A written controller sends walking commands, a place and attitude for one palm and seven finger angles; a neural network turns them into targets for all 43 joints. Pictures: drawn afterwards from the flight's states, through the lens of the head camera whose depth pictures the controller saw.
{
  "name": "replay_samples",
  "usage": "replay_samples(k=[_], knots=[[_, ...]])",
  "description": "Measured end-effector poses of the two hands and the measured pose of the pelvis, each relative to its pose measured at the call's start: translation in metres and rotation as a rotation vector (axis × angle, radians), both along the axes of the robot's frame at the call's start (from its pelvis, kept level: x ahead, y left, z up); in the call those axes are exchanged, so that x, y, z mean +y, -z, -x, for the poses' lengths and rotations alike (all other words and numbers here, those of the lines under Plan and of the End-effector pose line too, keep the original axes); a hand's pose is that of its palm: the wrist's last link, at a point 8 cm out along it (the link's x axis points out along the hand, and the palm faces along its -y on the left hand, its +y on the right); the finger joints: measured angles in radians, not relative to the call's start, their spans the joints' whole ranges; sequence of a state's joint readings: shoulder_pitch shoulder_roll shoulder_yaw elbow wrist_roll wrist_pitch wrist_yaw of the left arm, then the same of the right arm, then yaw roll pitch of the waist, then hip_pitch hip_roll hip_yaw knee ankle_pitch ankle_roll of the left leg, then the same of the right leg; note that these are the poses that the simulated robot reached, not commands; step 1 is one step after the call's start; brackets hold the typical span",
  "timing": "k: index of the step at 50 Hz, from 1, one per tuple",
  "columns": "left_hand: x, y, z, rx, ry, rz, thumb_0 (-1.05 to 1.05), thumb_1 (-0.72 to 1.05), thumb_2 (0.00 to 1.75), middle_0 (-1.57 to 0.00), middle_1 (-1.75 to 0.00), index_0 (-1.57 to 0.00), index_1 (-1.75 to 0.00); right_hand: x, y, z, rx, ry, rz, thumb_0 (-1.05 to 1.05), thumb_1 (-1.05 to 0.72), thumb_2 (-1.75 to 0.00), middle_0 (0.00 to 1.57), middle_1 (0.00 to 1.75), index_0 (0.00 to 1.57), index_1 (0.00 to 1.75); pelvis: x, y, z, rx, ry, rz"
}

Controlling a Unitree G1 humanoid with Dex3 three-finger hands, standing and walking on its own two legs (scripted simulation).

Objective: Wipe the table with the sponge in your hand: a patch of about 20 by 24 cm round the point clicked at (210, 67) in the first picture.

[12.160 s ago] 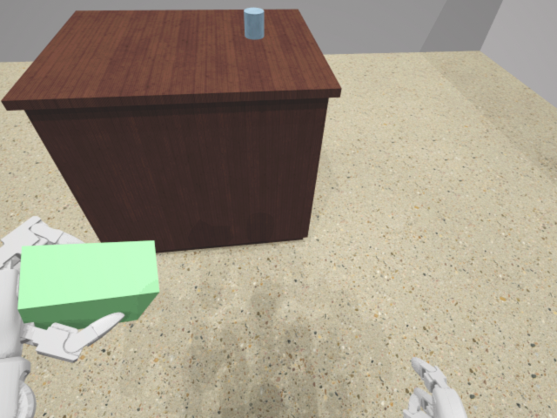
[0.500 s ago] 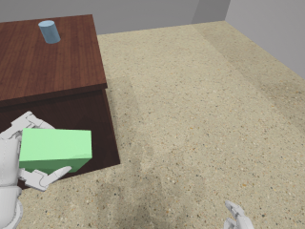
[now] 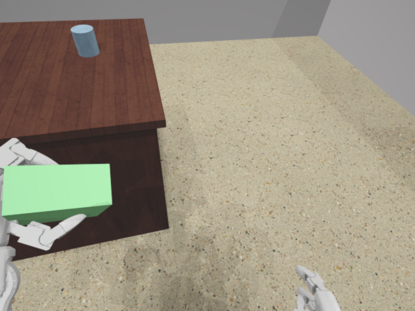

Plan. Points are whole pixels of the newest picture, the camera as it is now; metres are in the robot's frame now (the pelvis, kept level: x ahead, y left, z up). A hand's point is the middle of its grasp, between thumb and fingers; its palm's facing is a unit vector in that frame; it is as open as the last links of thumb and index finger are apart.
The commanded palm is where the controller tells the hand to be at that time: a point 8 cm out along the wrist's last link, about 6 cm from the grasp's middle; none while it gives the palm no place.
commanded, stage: shuffle to correct the standing spot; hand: left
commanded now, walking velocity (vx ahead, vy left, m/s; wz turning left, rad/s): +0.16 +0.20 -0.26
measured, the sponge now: (74, 195) +0.23 +0.23 +0.15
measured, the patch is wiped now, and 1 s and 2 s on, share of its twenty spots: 0.00 0.00 0.00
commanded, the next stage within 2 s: come to a stop and stand still in 1.52 s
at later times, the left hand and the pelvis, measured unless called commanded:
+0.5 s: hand (61, 132) +0.33 +0.30 +0.17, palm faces +0.32 -0.87 -0.38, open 10.0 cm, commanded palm +0.28 +0.34 +0.18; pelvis +0.11 +0.07 -0.02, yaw -3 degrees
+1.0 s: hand (23, 100) +0.42 +0.44 +0.15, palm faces +0.33 -0.80 -0.50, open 10.0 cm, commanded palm +0.36 +0.46 +0.18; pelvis +0.18 +0.19 -0.01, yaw -4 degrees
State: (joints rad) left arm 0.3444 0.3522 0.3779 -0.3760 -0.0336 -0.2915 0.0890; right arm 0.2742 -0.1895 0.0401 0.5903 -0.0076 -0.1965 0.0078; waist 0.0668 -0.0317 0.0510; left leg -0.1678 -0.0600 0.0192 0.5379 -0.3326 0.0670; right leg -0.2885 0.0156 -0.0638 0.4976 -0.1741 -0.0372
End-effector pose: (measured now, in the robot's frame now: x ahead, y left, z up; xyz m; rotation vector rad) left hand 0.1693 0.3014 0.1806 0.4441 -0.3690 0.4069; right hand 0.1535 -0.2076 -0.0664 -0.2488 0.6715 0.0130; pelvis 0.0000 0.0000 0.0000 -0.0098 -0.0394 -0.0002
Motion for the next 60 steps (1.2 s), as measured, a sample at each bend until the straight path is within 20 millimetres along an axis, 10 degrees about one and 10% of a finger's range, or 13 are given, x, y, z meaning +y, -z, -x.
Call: replay_samples(k=[15,22,33,42,54,60], knots=[[0.008,0.006,-0.098,0.056,0.171,-0.089,-0.01,-0.50,1.02,-0.75,-1.37,-0.75,-1.36,0.010,-0.002,-0.072,-0.031,0.103,0.037,0.01,-0.90,-0.90,0.20,0.30,0.20,0.30,0.034,0.014,-0.068,0.031,0.041,0.025],[0.029,-0.005,-0.108,-0.054,0.169,-0.081,-0.01,-0.50,1.02,-0.75,-1.37,-0.75,-1.36,0.025,0.009,-0.088,0.100,0.078,0.057,0.01,-0.90,-0.90,0.20,0.30,0.20,0.30,0.055,0.015,-0.092,0.018,0.055,0.033],[0.091,-0.008,-0.183,-0.076,0.175,-0.203,-0.01,-0.50,1.02,-0.75,-1.37,-0.75,-1.36,0.100,0.033,-0.126,0.020,0.206,-0.011,0.01,-0.90,-0.90,0.20,0.29,0.20,0.30,0.118,0.032,-0.127,-0.018,0.082,-0.019],[0.095,-0.021,-0.186,0.036,0.198,-0.180,-0.01,-0.50,1.02,-0.75,-1.37,-0.75,-1.36,0.145,0.047,-0.132,0.106,0.150,-0.117,0.01,-0.90,-0.89,0.20,0.30,0.20,0.30,0.150,0.017,-0.155,0.019,0.077,-0.018],[0.189,0.020,-0.232,0.099,0.091,-0.065,-0.01,-0.50,1.02,-0.75,-1.37,-0.75,-1.36,0.163,0.023,-0.169,0.064,0.235,0.057,0.01,-0.90,-0.90,0.20,0.29,0.20,0.30,0.215,0.017,-0.182,0.003,0.076,-0.038],[0.179,-0.024,-0.223,-0.034,0.214,-0.117,-0.01,-0.50,1.02,-0.75,-1.37,-0.75,-1.36,0.205,0.000,-0.193,-0.063,0.201,-0.011,0.01,-0.90,-0.90,0.20,0.29,0.20,0.30,0.233,0.010,-0.185,0.011,0.085,-0.020]])
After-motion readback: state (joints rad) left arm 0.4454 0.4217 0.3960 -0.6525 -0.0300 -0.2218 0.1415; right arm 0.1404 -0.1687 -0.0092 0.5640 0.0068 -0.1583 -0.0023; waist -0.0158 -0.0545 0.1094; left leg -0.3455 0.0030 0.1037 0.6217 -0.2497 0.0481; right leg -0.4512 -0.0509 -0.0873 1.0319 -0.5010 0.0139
